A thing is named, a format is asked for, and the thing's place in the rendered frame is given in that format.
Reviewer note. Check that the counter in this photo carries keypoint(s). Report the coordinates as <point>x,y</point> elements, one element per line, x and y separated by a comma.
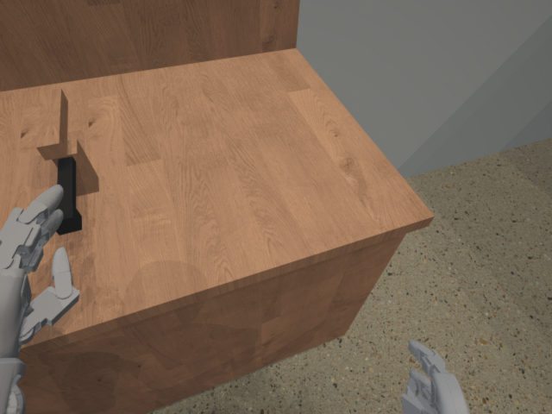
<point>234,213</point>

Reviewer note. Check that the robot left forearm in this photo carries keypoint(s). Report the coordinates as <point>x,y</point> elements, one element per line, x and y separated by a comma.
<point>12,399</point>

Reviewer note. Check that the robot left hand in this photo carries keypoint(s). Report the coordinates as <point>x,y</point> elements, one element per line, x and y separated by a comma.
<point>21,249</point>

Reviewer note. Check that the tap lever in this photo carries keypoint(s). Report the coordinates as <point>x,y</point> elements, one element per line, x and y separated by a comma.
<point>72,220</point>

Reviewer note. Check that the robot right hand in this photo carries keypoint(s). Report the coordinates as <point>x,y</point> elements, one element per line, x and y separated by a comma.
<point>441,395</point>

